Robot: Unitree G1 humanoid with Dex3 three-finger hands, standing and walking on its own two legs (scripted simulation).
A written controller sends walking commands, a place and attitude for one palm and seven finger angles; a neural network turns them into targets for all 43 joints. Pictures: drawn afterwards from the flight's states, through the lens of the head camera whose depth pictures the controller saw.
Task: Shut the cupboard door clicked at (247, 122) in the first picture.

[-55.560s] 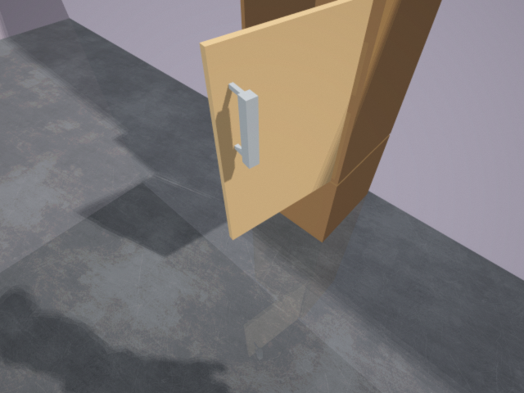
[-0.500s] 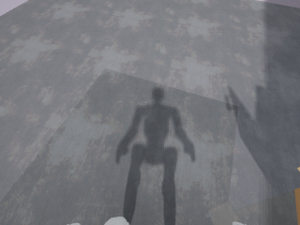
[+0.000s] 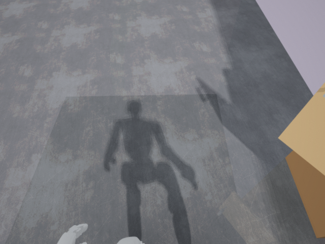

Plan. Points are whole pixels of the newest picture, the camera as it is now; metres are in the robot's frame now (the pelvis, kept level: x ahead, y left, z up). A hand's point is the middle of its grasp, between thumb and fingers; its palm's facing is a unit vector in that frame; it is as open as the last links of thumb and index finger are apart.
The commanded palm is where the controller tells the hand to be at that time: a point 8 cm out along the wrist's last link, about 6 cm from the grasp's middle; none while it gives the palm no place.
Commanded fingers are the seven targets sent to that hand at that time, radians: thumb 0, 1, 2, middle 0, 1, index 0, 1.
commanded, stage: turn to face it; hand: left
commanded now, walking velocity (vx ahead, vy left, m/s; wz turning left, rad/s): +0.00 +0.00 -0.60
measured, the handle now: out of the picture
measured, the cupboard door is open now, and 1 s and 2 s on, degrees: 35 35 35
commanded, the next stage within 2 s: take the last steps up to it in 1.42 s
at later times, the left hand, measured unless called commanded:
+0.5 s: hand (90, 227) +0.17 +0.23 -0.15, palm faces -0.23 -0.95 -0.19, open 7.4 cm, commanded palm none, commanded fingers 0.00 0.90 0.90 -0.20 -0.30 -0.20 -0.30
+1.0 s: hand (133, 212) +0.21 +0.11 -0.13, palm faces -0.52 -0.82 -0.25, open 7.4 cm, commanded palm none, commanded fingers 0.00 0.90 0.90 -0.20 -0.30 -0.20 -0.30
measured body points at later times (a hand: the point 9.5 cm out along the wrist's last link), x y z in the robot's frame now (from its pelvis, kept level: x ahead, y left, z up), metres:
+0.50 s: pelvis +0.04 +0.04 +0.02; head +0.09 +0.07 +0.47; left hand +0.19 +0.28 -0.14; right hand +0.05 -0.22 -0.10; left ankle +0.06 +0.14 -0.72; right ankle -0.05 -0.09 -0.62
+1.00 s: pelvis +0.03 -0.01 +0.02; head +0.06 -0.05 +0.47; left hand +0.24 +0.15 -0.11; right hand -0.05 -0.27 -0.13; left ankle +0.11 +0.13 -0.64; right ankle -0.02 -0.09 -0.72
